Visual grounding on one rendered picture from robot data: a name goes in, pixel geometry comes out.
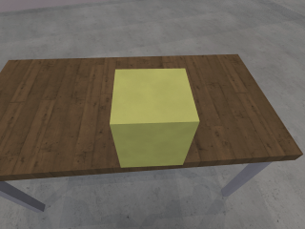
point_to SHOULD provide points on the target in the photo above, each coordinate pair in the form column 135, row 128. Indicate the carton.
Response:
column 153, row 117

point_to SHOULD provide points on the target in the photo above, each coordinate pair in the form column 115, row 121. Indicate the table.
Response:
column 55, row 119

